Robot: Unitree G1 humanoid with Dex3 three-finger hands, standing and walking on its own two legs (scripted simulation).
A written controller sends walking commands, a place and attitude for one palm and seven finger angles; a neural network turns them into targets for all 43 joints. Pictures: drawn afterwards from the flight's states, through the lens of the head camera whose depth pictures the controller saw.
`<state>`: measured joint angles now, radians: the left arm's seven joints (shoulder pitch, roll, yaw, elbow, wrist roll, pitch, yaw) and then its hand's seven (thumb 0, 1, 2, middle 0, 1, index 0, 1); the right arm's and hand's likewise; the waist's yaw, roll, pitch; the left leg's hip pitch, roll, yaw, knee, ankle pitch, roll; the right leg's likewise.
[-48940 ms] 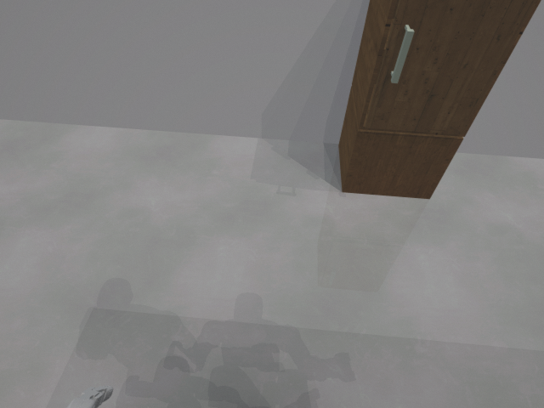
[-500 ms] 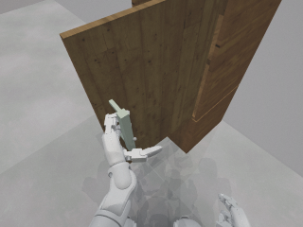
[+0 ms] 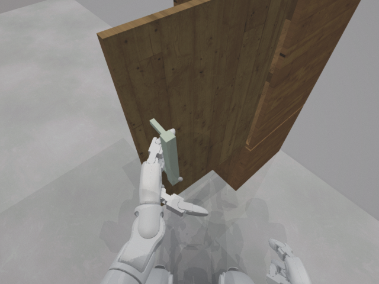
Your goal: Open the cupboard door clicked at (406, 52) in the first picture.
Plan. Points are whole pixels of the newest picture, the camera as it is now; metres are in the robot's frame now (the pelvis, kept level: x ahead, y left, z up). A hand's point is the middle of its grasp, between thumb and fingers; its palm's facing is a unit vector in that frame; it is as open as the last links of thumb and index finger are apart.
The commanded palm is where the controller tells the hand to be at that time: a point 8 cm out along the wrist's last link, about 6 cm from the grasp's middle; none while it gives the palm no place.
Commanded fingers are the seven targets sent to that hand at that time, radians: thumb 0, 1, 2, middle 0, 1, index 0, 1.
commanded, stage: slide the hand sideways off the handle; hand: left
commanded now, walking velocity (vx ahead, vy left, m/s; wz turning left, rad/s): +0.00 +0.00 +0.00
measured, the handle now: (165, 154) +0.38 +0.08 +0.05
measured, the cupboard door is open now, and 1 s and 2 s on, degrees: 86 88 88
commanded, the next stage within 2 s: draw the hand back to the body in 1.08 s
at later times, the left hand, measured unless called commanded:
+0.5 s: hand (168, 198) +0.28 +0.06 +0.05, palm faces -0.06 -1.00 -0.02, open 16.3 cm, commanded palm +0.25 +0.12 +0.05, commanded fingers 0.00 -0.50 0.30 -0.15 -0.30 -0.15 -0.30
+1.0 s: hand (142, 221) +0.23 +0.10 +0.05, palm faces -0.01 -1.00 -0.04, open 16.3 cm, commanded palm +0.20 +0.17 +0.05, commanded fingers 0.00 -0.50 0.30 -0.15 -0.30 -0.15 -0.30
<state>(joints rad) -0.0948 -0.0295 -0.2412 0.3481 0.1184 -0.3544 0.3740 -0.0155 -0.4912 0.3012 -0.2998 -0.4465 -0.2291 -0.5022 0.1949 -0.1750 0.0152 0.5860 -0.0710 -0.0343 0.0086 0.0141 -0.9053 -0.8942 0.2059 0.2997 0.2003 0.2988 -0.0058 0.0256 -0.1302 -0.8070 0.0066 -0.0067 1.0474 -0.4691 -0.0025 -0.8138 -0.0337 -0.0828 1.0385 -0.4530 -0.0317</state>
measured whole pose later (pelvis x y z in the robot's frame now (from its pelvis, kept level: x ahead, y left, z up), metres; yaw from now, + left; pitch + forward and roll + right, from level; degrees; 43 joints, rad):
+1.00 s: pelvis +0.02 -0.01 -0.01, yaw +0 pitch +14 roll +0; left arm 0.46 0.11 -0.11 -0.16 -0.08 -0.39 -0.01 -0.02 -0.50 0.30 -0.15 -0.30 -0.15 -0.30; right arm 0.24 -0.22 0.02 0.44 -0.01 -0.08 -0.03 0.02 -0.91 -0.89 0.21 0.30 0.20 0.30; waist 0.02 0.04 -0.13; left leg -0.83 0.02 -0.02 1.13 -0.54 -0.02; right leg -0.83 -0.02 -0.09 1.12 -0.52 -0.04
